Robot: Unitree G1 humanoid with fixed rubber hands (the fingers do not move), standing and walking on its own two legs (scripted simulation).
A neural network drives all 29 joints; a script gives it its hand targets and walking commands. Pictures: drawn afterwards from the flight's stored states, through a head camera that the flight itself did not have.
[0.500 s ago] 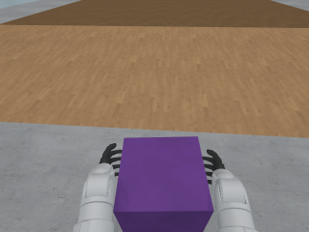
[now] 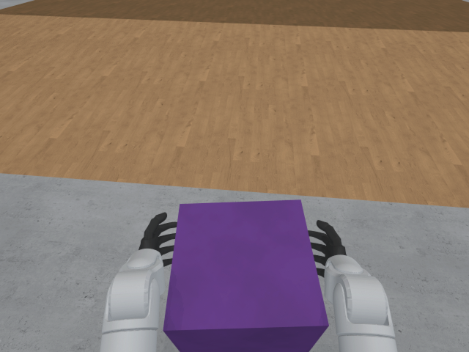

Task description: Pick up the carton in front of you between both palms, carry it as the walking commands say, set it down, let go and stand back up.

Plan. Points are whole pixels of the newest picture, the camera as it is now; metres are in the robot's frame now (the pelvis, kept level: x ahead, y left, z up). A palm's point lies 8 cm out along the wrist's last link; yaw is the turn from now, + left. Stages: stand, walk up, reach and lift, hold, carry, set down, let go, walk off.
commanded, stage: carry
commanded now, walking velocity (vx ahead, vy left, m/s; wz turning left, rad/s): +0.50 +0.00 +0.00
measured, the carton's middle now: (243, 287) +0.28 +0.01 -0.01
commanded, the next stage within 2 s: none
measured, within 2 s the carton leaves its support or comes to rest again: neither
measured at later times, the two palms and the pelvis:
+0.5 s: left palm (162, 162) +0.52 +0.19 +0.09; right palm (295, 163) +0.54 -0.11 +0.08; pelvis +0.26 +0.02 -0.01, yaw +3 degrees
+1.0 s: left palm (181, 99) +0.86 +0.20 +0.08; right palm (276, 103) +0.86 -0.10 +0.08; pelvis +0.59 +0.04 -0.02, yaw +2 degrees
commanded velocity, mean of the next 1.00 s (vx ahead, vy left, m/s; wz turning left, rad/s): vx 0.50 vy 0.00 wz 0.00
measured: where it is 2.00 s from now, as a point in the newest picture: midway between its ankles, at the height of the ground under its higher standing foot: (224, 205)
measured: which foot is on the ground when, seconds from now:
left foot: down 0.00-0.18, up 0.20-0.50, down 0.52-1.00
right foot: up 0.00-0.14, down 0.16-0.52, up 0.54-1.00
